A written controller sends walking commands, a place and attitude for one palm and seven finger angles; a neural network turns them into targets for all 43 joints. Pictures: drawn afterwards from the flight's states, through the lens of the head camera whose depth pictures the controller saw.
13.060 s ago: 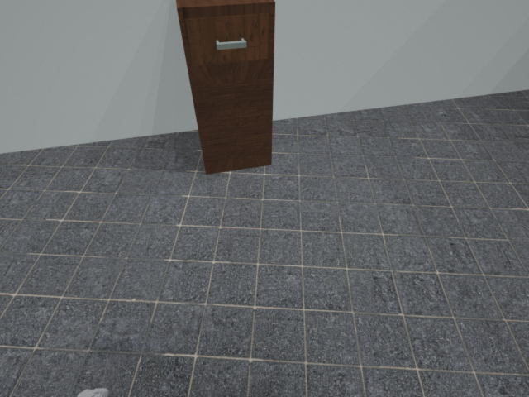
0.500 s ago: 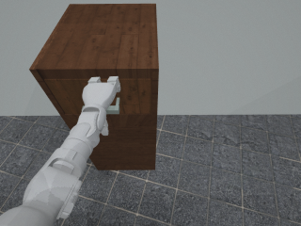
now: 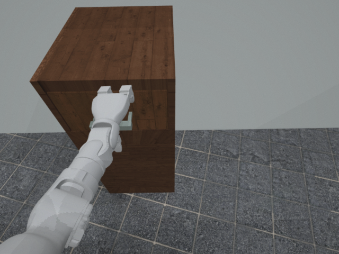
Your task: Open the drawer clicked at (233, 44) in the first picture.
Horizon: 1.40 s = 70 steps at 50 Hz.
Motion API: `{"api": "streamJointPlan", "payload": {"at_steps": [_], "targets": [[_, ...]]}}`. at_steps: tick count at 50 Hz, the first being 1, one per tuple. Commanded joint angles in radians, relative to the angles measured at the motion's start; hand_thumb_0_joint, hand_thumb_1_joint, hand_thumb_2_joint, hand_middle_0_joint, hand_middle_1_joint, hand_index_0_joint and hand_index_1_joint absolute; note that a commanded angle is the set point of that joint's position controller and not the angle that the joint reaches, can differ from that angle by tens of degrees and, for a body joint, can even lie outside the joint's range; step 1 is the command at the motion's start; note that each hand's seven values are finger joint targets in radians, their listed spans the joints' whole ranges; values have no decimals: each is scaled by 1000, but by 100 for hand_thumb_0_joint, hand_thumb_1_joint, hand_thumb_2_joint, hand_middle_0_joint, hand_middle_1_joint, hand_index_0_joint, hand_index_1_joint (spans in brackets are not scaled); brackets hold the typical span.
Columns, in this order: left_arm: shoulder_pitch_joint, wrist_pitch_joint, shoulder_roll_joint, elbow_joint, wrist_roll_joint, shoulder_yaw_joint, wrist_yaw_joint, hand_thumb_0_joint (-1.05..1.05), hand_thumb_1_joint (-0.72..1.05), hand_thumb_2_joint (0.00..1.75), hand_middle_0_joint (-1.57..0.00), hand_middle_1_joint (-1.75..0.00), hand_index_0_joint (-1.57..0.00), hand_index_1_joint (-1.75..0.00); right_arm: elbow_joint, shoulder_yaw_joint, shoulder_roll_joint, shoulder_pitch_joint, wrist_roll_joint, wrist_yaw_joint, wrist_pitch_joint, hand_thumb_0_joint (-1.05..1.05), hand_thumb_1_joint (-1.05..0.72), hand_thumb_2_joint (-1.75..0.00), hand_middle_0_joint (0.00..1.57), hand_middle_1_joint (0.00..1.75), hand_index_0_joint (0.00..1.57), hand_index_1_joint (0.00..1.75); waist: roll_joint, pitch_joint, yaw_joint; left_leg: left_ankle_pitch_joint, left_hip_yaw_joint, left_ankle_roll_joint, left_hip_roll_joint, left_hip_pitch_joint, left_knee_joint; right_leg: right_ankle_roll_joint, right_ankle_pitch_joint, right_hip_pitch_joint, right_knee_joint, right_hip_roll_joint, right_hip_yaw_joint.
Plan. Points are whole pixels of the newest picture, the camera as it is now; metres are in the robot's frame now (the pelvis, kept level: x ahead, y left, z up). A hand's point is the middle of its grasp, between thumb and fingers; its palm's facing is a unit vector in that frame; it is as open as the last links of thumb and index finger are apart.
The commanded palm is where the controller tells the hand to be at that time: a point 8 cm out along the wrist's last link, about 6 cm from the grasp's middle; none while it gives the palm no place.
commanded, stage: move the hooked fingers above the handle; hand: left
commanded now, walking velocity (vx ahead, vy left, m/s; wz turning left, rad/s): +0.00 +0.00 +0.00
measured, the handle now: (112, 120) +0.50 +0.17 -0.02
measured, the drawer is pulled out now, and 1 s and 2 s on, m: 0.00 0.00 0.00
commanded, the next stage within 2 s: lower the fingers behind the handle in 1.90 s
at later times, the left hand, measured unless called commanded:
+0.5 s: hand (107, 122) +0.45 +0.16 +0.04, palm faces -0.01 -0.04 -1.00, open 13.8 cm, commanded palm +0.42 +0.16 +0.10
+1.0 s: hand (114, 122) +0.45 +0.15 +0.03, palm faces -0.07 -0.07 -1.00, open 13.8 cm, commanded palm +0.43 +0.15 +0.10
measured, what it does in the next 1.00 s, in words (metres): stands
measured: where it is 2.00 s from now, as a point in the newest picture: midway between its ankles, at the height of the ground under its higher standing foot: outside the picture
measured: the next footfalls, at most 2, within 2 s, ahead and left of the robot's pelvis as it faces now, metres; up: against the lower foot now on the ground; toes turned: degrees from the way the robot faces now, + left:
none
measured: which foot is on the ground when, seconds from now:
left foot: down 0.00-1.00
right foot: down 0.00-1.00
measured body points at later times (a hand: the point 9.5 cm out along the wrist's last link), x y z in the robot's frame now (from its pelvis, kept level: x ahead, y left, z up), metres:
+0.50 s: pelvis +0.00 +0.00 +0.00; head +0.06 -0.02 +0.45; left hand +0.45 +0.16 +0.09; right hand +0.07 -0.26 -0.14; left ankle +0.00 +0.09 -0.71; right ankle -0.04 -0.09 -0.71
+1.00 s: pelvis +0.00 +0.00 +0.00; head +0.06 -0.01 +0.45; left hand +0.45 +0.15 +0.09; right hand +0.06 -0.26 -0.14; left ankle +0.00 +0.09 -0.71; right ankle -0.04 -0.09 -0.71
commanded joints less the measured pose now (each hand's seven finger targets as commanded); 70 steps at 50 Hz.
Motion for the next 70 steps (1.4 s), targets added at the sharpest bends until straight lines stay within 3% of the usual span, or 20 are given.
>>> {"api": "streamJointPlan", "payload": {"at_steps": [1,3,9,12,18,21,23,26,32,38,39,43,46,50,53,55,58,62,67,70], "targets": [[-367,73,223,-114,1,89,20,0,-50,30,-30,-120,-30,-120,-108,-34,-141,45,2,-18,-3,0,-90,-90,20,30,20,30,-97,-317,6,368,19,11,2,226,-42,17,483,154,-102,-29,2],[-386,67,206,-123,-10,65,-16,0,-50,30,-30,-120,-30,-120,-114,-34,-144,46,8,-24,-2,0,-90,-90,20,30,20,30,-133,-308,-11,358,19,16,0,222,-43,26,508,166,-114,-35,11],[-404,-70,149,-305,-22,23,-57,0,-50,30,-30,-120,-30,-120,-113,-53,-128,63,-2,-28,-19,0,-90,-90,20,30,20,30,-18,-365,-18,441,1,15,7,343,-18,18,517,113,-98,-33,10],[-397,-94,208,-289,-15,81,-17,0,-50,30,-30,-120,-30,-120,-95,-53,-128,69,-5,-22,-22,0,-90,-90,20,30,20,30,-39,-346,-10,423,-3,12,7,306,-9,14,485,94,-86,-30,4],[-415,-12,260,-241,8,123,58,0,-50,30,-30,-120,-30,-120,-82,-52,-135,56,-4,-11,-13,0,-90,-90,20,30,20,30,-38,-398,2,431,3,8,3,286,-6,14,504,112,-72,-24,1],[-404,34,198,-202,-8,64,28,0,-50,30,-30,-120,-30,-120,-91,-51,-139,53,1,-12,-3,0,-90,-90,20,30,20,30,-56,-347,-14,411,7,10,2,279,-21,17,505,122,-92,-24,-3],[-406,27,156,-227,-25,30,-11,0,-50,30,-30,-120,-30,-120,-94,-54,-136,51,5,-13,-4,0,-90,-90,20,30,20,30,-75,-374,-22,432,5,14,3,314,-24,24,530,134,-104,-27,3],[-375,-3,140,-227,-38,13,-56,0,-50,30,-30,-120,-30,-120,-97,-52,-138,54,3,-20,-3,0,-90,-90,20,30,20,30,-84,-311,-29,401,2,18,3,306,-31,23,510,120,-117,-30,3],[-400,-74,244,-249,-7,109,-13,0,-50,30,-30,-120,-30,-120,-96,-47,-135,62,-3,-23,-8,0,-90,-90,20,30,20,30,-62,-307,-2,390,-7,11,7,270,-24,9,438,88,-87,-27,-4],[-450,5,285,-199,20,135,58,0,-50,30,-30,-120,-30,-120,-91,-46,-140,63,-2,-20,-9,0,-90,-90,20,30,20,30,-45,-380,-1,391,1,7,10,265,-17,13,432,89,-72,-22,-5],[-437,21,208,-192,9,75,50,0,-50,30,-30,-120,-30,-120,-98,-49,-137,63,-3,-17,-8,0,-90,-90,20,30,20,30,-28,-371,-13,401,4,8,9,288,-15,11,439,82,-79,-19,-11],[-470,24,177,-188,-22,36,-12,0,-50,30,-30,-120,-30,-120,-91,-51,-143,74,7,-22,-7,0,-90,-90,20,30,20,30,-78,-369,-42,397,-4,14,10,305,-23,22,458,95,-101,-24,-4],[-471,-16,82,-211,-37,-34,-47,0,-50,30,-30,-120,-30,-120,-84,-56,-138,88,1,-23,-15,0,-90,-90,20,30,20,30,-55,-314,-60,406,-16,14,16,346,-21,17,419,35,-109,-20,-17],[-480,-79,169,-250,-14,47,-21,0,-50,30,-30,-120,-30,-120,-75,-57,-134,98,-3,-19,-21,0,-90,-90,20,30,20,30,3,-363,-28,444,-26,4,21,357,-8,8,408,10,-75,-19,-20],[-428,-51,240,-194,13,122,39,0,-50,30,-30,-120,-30,-120,-78,-50,-138,91,-9,-12,-14,0,-90,-90,20,30,20,30,-40,-367,2,454,-20,1,17,291,-3,5,430,39,-53,-13,-23],[-459,-17,209,-203,17,95,64,0,-50,30,-30,-120,-30,-120,-82,-51,-137,83,-8,-7,-14,0,-90,-90,20,30,20,30,-35,-363,-9,436,-11,3,19,289,-4,6,422,34,-60,-13,-24],[-465,25,286,-205,15,144,71,0,-50,30,-30,-120,-30,-120,-88,-48,-144,80,-4,-14,-6,0,-90,-90,20,30,20,30,-49,-421,4,429,0,6,12,275,-17,11,466,118,-67,-18,-10],[-431,51,245,-195,-4,109,37,0,-50,30,-30,-120,-30,-120,-94,-47,-142,62,0,-23,1,0,-90,-90,20,30,20,30,-68,-383,-7,435,9,12,13,288,-33,15,497,146,-94,-21,-7],[-373,11,137,-234,-27,20,-37,0,-50,30,-30,-120,-30,-120,-102,-52,-136,57,6,-22,-2,0,-90,-90,20,30,20,30,-82,-324,-24,447,4,15,15,329,-45,18,507,133,-118,-26,-7],[-370,-30,128,-265,-20,7,-49,0,-50,30,-30,-120,-30,-120,-103,-51,-132,49,9,-21,-5,0,-90,-90,20,30,20,30,-49,-294,-20,412,-5,11,15,340,-48,15,443,81,-121,-24,-8]]}}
